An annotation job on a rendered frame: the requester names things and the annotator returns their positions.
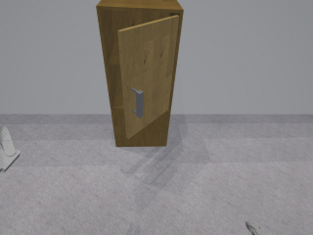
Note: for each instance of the robot left hand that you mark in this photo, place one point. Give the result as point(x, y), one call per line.
point(9, 153)

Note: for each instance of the handle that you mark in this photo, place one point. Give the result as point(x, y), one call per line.
point(139, 103)

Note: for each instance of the cupboard door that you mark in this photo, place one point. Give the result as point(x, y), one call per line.
point(146, 55)

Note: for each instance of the robot right hand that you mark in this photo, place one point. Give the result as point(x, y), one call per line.
point(254, 229)

